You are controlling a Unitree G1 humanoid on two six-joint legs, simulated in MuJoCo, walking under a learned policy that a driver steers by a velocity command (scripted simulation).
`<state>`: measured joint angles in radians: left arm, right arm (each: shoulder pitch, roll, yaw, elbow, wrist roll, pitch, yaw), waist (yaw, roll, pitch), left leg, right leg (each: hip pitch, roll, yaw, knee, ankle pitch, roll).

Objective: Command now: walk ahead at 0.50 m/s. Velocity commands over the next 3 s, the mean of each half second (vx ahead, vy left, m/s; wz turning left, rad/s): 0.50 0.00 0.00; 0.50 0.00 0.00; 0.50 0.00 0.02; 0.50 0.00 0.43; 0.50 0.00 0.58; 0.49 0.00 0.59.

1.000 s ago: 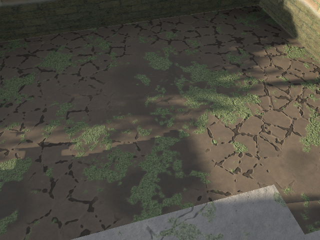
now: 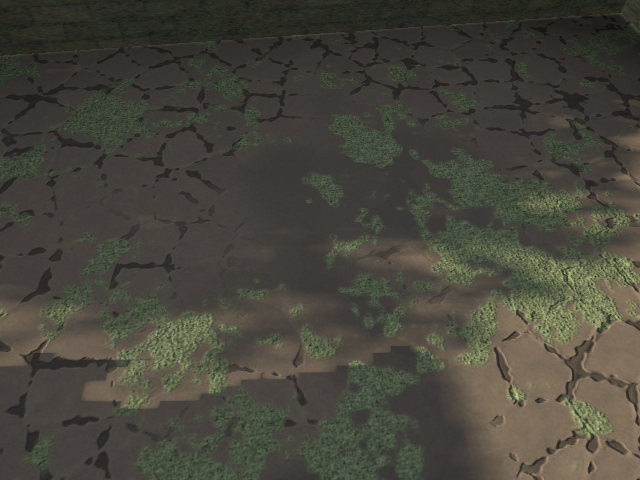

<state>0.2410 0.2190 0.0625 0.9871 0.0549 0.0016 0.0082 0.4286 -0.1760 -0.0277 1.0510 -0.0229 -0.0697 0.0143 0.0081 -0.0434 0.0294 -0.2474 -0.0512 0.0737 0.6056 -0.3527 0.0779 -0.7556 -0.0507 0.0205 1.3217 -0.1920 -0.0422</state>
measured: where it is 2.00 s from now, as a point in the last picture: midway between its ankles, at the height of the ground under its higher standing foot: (345, 298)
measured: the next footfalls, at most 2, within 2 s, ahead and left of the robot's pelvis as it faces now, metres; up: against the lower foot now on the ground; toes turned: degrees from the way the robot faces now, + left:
right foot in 0.40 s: +0.43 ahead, -0.15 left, -0.18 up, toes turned -4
left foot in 0.84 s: +0.68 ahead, +0.04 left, -0.18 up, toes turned +3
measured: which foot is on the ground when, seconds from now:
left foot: down 0.00-0.40, up 0.42-0.82, down 0.84-1.00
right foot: up 0.00-0.38, down 0.40-0.84, up 0.86-1.00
